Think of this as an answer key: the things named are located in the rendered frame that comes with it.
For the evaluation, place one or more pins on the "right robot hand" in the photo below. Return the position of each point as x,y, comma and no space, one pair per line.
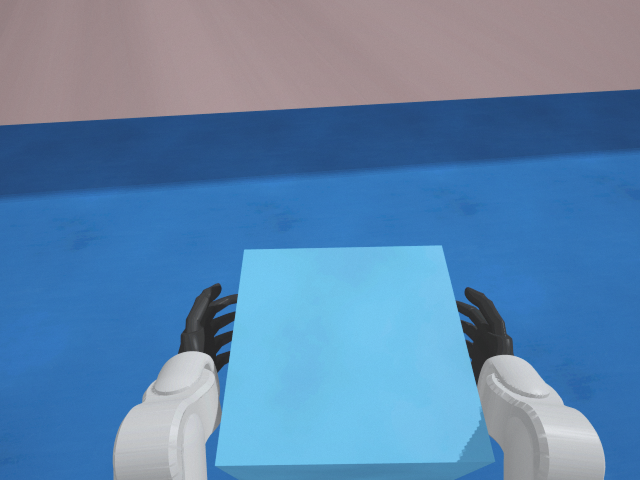
489,332

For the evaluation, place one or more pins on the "robot left forearm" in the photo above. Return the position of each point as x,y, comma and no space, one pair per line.
164,437

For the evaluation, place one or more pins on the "left robot hand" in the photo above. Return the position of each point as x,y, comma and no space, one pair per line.
201,328

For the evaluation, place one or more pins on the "carton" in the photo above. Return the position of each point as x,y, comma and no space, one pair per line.
349,364

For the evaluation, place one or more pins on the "robot right forearm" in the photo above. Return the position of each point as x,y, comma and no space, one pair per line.
542,439

